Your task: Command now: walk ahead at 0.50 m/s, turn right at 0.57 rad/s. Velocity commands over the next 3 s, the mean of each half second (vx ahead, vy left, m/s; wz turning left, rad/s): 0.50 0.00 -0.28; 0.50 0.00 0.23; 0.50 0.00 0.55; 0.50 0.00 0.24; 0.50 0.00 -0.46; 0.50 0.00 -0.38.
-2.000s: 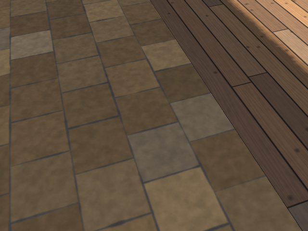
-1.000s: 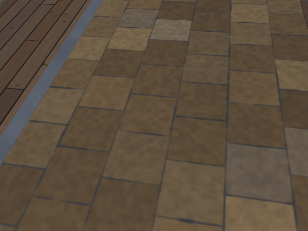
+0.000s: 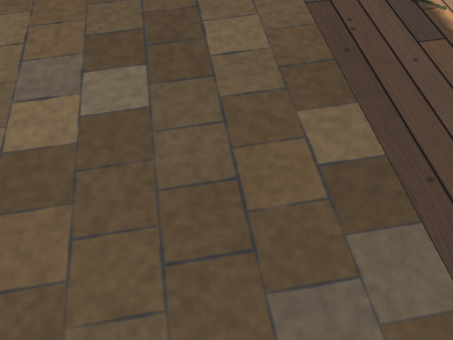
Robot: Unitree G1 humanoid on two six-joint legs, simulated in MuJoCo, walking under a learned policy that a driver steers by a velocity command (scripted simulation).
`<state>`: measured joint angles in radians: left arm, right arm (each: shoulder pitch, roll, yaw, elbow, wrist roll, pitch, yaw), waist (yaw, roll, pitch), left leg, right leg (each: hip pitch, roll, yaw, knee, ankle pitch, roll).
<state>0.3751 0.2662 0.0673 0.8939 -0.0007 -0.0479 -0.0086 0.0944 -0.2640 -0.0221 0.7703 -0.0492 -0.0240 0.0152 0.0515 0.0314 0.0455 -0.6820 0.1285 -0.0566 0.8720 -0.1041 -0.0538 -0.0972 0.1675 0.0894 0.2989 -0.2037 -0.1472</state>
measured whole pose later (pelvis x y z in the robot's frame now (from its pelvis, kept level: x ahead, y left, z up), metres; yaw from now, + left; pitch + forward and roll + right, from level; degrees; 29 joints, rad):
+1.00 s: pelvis +0.54 -0.02 +0.00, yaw +3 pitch +0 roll -1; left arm 0.33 0.23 0.04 0.90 0.02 -0.10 0.01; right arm 0.26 -0.28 -0.07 0.88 -0.03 0.00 0.04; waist 0.01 0.05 0.03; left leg -0.61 0.07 -0.01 1.07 -0.19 0.05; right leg -0.10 0.03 -0.18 0.29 -0.20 -0.07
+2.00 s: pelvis +1.08 +0.11 +0.00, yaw +25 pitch +0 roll +0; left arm 0.30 0.25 0.05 0.86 0.01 -0.06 -0.02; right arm 0.25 -0.28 -0.04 0.81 -0.05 -0.05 0.02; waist 0.00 0.04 0.04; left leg -0.44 0.00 -0.03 1.08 -0.31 0.04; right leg -0.24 0.09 0.01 0.40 -0.16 -0.09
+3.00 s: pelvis +1.56 +0.21 -0.01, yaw -3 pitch +0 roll +0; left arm 0.19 0.24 0.04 0.80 0.03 -0.04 -0.01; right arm 0.34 -0.24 -0.03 0.86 -0.01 -0.04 0.01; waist -0.04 0.02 0.06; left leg -0.41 0.07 0.01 1.16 -0.34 0.04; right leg -0.26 0.06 -0.10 0.45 -0.20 -0.10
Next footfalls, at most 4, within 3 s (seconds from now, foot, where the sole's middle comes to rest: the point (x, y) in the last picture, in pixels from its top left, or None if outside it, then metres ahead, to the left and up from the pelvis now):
0.22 left None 0.32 0.13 -0.78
0.74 right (291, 307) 0.57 -0.10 -0.78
1.28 left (224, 230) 0.82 0.11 -0.78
1.82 right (237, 151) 1.17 0.08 -0.78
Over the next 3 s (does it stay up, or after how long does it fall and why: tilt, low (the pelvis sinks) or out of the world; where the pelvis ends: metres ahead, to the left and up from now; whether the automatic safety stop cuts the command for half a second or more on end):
stays up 1.56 0.21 -0.01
